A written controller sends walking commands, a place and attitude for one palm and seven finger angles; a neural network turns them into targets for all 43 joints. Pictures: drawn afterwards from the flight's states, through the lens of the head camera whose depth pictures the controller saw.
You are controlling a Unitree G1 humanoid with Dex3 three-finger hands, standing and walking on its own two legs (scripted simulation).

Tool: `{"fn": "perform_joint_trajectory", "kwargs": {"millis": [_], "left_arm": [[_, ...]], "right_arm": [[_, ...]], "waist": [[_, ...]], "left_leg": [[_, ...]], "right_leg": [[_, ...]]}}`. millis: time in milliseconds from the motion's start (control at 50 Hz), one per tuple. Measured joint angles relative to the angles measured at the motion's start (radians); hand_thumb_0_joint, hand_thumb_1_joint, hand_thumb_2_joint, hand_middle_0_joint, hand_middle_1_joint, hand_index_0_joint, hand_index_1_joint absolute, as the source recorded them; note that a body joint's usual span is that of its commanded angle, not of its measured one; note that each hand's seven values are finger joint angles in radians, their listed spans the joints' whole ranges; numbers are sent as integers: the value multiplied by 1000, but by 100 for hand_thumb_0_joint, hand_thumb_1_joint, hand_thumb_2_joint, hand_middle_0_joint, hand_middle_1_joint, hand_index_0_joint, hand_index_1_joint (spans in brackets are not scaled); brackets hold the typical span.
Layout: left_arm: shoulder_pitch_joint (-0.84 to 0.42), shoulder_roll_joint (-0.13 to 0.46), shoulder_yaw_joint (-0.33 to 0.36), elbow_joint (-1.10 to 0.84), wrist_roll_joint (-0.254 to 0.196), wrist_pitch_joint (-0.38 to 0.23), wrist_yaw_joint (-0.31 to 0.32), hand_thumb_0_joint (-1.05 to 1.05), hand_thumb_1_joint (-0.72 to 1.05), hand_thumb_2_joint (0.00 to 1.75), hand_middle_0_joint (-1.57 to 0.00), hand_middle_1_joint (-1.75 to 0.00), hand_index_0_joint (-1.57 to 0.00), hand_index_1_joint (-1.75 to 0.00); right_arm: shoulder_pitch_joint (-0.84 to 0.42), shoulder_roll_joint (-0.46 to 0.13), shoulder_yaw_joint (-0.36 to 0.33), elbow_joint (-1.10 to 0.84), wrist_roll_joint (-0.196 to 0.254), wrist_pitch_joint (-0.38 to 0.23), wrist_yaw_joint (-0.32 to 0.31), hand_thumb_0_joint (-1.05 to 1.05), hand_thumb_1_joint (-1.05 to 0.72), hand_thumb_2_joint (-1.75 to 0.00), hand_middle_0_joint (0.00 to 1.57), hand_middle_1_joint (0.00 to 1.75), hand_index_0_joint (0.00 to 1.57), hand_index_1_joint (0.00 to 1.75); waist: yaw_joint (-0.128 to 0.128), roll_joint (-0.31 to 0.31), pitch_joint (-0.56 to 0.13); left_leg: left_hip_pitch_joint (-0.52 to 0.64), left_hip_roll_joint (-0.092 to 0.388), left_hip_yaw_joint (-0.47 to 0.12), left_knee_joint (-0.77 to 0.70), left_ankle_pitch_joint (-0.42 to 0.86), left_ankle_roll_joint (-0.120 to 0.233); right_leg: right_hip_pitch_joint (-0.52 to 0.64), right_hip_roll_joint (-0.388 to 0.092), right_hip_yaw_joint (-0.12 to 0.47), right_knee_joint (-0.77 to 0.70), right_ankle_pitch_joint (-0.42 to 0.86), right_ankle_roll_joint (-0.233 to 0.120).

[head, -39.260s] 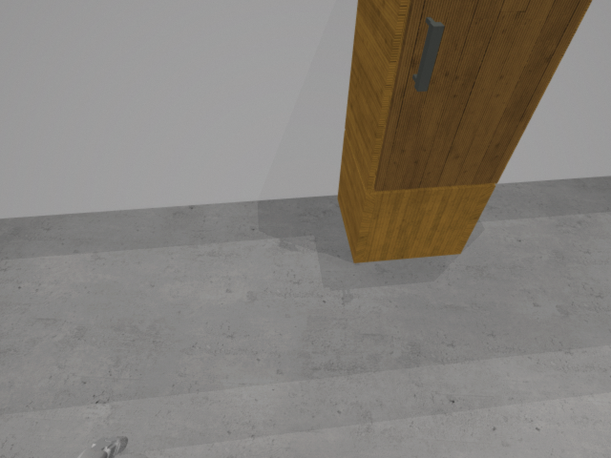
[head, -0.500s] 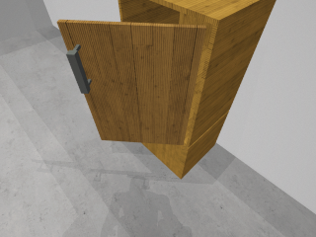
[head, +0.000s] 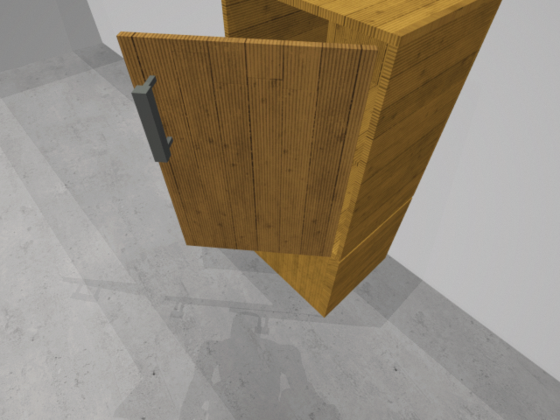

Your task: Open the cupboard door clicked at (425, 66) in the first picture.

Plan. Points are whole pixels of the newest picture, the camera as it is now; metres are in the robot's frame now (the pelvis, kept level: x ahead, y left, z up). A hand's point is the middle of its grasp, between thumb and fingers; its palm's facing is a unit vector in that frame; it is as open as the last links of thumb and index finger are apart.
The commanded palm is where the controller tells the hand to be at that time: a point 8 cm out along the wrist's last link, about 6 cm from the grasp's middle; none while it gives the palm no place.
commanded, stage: shuffle to correct the standing spot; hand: left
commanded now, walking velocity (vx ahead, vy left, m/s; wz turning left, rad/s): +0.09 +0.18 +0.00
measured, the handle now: (157, 119) +0.59 +0.28 +0.10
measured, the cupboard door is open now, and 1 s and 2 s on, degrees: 42 42 42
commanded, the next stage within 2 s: come to a stop and stand still in 0.22 s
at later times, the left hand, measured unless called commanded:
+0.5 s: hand out of the picture +0.06 +0.23 -0.18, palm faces +0.05 -0.97 -0.23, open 7.3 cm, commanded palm none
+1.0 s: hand out of the picture +0.03 +0.19 -0.18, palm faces +0.05 -0.98 -0.17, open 7.3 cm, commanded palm none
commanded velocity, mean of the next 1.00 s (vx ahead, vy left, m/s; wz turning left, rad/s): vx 0.02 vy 0.03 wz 0.00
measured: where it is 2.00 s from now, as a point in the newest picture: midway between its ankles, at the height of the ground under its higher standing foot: outside the picture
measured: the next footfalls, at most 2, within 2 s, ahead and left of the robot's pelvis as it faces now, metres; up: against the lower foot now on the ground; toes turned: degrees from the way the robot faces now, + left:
right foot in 0.50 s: +0.07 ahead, -0.05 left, +0.00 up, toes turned -3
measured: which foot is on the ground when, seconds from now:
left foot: down 0.00-1.00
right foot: down 0.00-0.24, up 0.26-0.48, down 0.50-1.00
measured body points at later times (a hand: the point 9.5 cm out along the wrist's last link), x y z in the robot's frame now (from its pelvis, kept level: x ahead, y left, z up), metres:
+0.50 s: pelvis +0.03 +0.05 -0.01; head +0.07 +0.04 +0.44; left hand +0.06 +0.28 -0.16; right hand +0.01 -0.15 -0.17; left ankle +0.00 +0.14 -0.74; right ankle +0.02 -0.05 -0.74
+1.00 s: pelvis +0.04 +0.03 +0.00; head +0.05 +0.03 +0.45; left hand +0.03 +0.24 -0.16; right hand +0.04 -0.19 -0.16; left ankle +0.00 +0.14 -0.74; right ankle +0.03 -0.05 -0.74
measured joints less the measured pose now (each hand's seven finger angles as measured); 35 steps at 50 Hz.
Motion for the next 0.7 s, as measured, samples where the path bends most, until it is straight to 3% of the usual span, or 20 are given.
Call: {"fn": "perform_joint_trajectory", "kwargs": {"millis": [140, 240, 320, 380, 440, 500, 580, 700], "left_arm": [[40, -15, 19, -14, 5, 10, 0, 0, 91, 90, -20, -30, -20, -30], [69, -4, 39, -16, 10, 24, 4, 0, 91, 90, -20, -30, -20, -30], [55, 3, 44, -18, 15, 50, 10, 0, 91, 90, -20, -30, -20, -30], [22, 2, 45, -32, 14, 52, 9, 0, 91, 90, -20, -30, -20, -30], [-18, -3, 41, -52, 10, 41, 10, 0, 91, 90, -20, -30, -20, -30], [-46, -4, 38, -63, 6, 20, 16, 0, 92, 90, -20, -30, -20, -30], [-53, -17, 23, -43, 0, -4, 17, 0, 94, 90, -20, -30, -20, -30], [-45, -7, 16, -26, -5, -5, 22, 0, 95, 90, -20, -30, -20, -30]], "right_arm": [[42, -9, -14, -19, -5, 23, 9, 0, -91, -90, 20, 30, 20, 29], [57, 1, -18, -38, -5, 14, 9, 0, -91, -90, 20, 30, 20, 29], [64, 12, -17, -73, -9, -1, 1, 0, -91, -90, 20, 30, 20, 29], [70, 25, -12, -85, -12, -1, -4, 0, -91, -90, 20, 30, 20, 29], [78, 41, -4, -74, -12, -4, -7, 0, -91, -90, 20, 30, 20, 29], [84, 58, 1, -48, -6, -9, -10, 0, -91, -90, 20, 30, 20, 30], [68, 58, 1, -12, 3, -7, -10, 0, -91, -90, 20, 30, 20, 30], [56, 55, 2, 19, 0, -14, -17, 2, -93, -90, 20, 30, 20, 30]], "waist": [[11, 11, -15], [23, -36, -11], [18, -43, 7], [1, -30, 23], [-8, -21, 33], [-9, -26, 31], [-19, 20, 12], [-20, 1, -13]], "left_leg": [[-39, -4, 3, 96, -59, 16], [-28, -47, 35, 108, -87, 52], [-25, -65, 66, 106, -99, 82], [-15, -76, 67, 74, -82, 91], [-5, -93, 59, 43, -65, 93], [-1, -111, 55, 50, -73, 86], [28, -78, 39, 38, -71, 68], [71, -65, 34, -21, -62, 56]], "right_leg": [[-6, -12, -10, 40, -37, 15], [-25, -58, 17, 103, -83, 38], [-129, -77, -10, 335, -242, 7], [-199, -77, -41, 449, -263, 0], [-203, -73, -51, 371, -195, 11], [-136, -69, -40, 159, -36, 18], [-84, -33, -56, 94, -22, -3], [-43, -17, -60, 35, -4, -14]]}}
